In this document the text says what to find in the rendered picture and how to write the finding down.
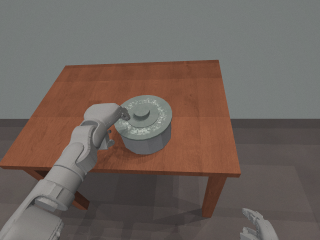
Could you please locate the table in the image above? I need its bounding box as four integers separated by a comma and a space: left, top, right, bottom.
0, 60, 241, 218

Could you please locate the lid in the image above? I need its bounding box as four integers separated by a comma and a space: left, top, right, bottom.
114, 95, 172, 141

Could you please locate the robot left forearm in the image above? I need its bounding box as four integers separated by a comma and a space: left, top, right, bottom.
0, 118, 107, 240

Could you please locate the left robot hand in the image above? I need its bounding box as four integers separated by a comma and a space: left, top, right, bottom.
83, 103, 131, 150

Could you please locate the knob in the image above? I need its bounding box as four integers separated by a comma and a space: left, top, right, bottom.
134, 105, 150, 119

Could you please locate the right robot hand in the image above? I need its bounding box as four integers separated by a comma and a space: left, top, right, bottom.
240, 208, 279, 240

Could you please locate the pot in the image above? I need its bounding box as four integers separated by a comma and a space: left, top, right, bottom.
120, 123, 172, 155

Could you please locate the left robot upper arm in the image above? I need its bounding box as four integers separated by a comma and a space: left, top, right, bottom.
3, 204, 65, 240

